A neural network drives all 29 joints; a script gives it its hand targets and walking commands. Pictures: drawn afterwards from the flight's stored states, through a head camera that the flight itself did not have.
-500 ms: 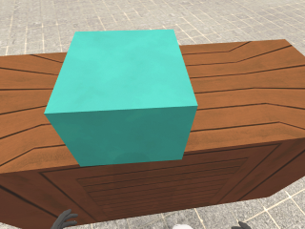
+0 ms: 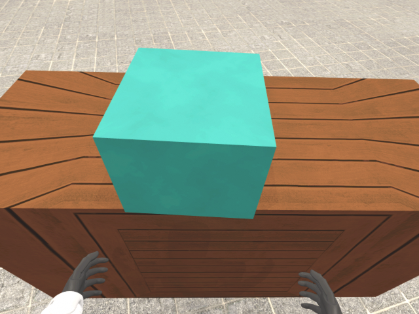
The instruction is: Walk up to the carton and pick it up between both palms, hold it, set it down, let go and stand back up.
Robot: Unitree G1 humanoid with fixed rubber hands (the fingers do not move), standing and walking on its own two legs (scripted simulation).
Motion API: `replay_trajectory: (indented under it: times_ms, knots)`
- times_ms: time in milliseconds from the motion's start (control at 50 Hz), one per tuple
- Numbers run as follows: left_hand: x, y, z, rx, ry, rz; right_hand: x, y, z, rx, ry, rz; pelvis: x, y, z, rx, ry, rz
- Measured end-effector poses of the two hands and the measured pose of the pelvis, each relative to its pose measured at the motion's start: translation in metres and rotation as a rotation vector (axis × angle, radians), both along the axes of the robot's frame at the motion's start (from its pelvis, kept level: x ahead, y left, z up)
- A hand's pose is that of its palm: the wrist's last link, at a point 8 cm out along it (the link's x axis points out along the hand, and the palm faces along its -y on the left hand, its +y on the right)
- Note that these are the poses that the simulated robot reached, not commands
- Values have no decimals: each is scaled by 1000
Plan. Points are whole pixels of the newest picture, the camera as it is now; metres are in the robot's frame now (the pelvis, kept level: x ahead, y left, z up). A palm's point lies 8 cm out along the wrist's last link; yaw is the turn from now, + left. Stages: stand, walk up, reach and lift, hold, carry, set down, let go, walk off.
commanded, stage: reach and lift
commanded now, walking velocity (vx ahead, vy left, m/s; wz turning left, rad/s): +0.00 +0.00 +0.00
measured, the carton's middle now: (194, 130) +0.46 +0.04 +0.10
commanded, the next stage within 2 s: none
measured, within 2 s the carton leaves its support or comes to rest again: neither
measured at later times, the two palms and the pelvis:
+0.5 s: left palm (57, 286) +0.17 +0.25 +0.02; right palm (332, 288) +0.17 -0.21 +0.00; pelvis +0.01 -0.04 +0.01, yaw +3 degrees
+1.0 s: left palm (23, 267) +0.18 +0.29 +0.07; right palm (318, 252) +0.20 -0.17 +0.06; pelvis +0.04 +0.02 +0.01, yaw +3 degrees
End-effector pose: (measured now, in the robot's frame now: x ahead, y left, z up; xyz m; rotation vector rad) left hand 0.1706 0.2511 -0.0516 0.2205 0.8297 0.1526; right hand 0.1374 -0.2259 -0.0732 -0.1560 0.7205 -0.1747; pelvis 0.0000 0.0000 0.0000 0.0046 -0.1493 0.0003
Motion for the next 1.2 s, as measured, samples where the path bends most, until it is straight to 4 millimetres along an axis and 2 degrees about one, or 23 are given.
replay_trajectory:
  times_ms: [120,220,420,540,700,860,1020,1200]
  knots:
    - [-16,17,17,39,-47,18,-6,3,8,31,-19,-4,-2,-5,3,-10,-33,8]
    - [-21,14,36,36,-131,9,0,3,24,67,-100,-4,1,-14,3,-10,-41,22]
    - [-11,-2,64,-29,-262,20,23,8,59,97,-181,22,9,-37,4,0,-43,55]
    - [-4,2,76,-54,-309,35,30,19,78,109,-176,26,12,-41,6,0,-31,59]
    - [-8,21,88,-62,-363,40,33,36,101,121,-215,-9,18,-26,8,-12,4,60]
    - [-7,38,102,-65,-429,28,49,50,121,128,-297,-15,28,0,9,-27,34,58]
    - [10,33,126,-112,-513,4,68,52,141,130,-388,-14,38,20,11,-38,48,53]
    - [35,33,146,-118,-565,-16,78,52,158,128,-425,5,40,27,12,-40,44,36]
